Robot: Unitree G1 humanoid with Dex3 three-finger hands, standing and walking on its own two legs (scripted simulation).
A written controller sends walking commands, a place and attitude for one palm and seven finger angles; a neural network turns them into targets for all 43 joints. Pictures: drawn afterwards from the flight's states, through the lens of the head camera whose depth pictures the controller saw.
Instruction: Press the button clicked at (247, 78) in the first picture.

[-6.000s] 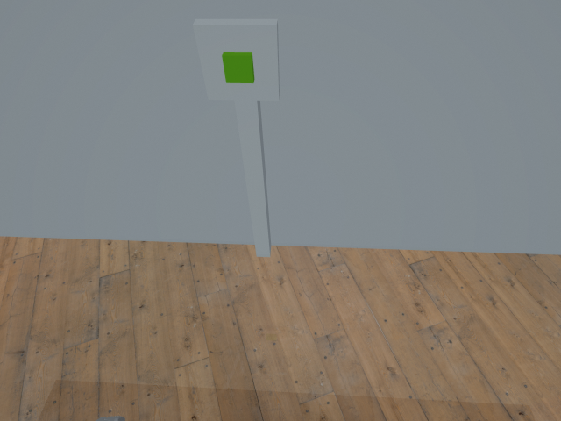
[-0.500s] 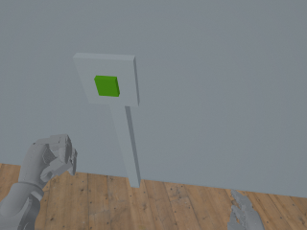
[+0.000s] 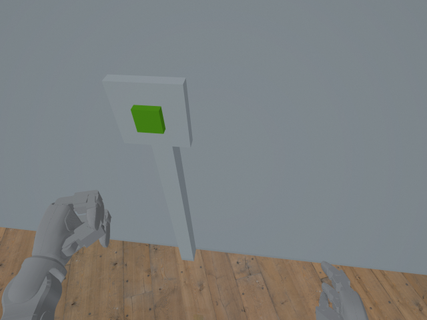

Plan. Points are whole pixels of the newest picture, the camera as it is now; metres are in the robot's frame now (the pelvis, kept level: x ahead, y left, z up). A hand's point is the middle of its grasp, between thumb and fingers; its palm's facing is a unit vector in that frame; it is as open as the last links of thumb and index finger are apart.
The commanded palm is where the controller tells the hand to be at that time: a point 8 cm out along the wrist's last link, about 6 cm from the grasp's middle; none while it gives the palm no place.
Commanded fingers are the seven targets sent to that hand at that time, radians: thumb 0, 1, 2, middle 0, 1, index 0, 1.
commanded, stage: aim a knuckle at the button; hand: left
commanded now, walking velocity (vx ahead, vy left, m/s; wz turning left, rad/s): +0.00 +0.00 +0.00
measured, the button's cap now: (149, 118) +0.51 +0.20 +0.12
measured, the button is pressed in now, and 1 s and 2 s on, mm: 0 0 0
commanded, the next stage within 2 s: press the button with the knuckle in 1.90 s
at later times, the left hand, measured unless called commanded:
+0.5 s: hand (129, 191) +0.31 +0.19 +0.10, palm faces -0.02 -1.00 -0.03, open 3.1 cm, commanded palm +0.30 +0.24 +0.10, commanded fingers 0.00 0.90 0.90 -1.30 -1.50 -1.30 -1.50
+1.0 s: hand (149, 161) +0.40 +0.18 +0.09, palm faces -0.02 -1.00 -0.02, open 3.1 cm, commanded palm +0.38 +0.23 +0.09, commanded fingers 0.00 0.90 0.90 -1.30 -1.50 -1.30 -1.50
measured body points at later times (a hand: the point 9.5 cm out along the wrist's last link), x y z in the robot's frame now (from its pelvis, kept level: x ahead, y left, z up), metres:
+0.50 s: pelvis +0.00 +0.00 +0.00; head +0.01 -0.01 +0.45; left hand +0.31 +0.24 +0.11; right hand +0.15 -0.24 -0.09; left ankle +0.01 +0.13 -0.72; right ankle +0.01 -0.11 -0.72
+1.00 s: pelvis +0.00 +0.00 -0.01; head +0.04 -0.01 +0.44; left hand +0.40 +0.23 +0.09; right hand +0.11 -0.26 -0.11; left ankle +0.01 +0.12 -0.72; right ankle +0.01 -0.11 -0.72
